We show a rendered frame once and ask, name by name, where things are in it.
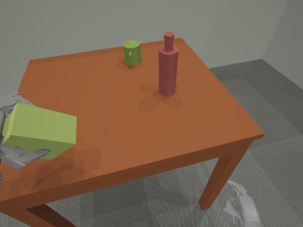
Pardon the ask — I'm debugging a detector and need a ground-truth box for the left robot hand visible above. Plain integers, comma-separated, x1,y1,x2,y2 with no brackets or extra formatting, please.
0,91,50,170

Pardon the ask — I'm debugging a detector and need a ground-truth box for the table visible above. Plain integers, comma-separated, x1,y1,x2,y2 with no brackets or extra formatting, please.
0,38,265,227

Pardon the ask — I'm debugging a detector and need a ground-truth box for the sponge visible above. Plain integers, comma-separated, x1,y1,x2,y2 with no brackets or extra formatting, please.
2,102,77,160

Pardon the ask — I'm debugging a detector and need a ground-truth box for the right robot hand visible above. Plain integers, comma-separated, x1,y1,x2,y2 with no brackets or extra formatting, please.
223,180,261,227

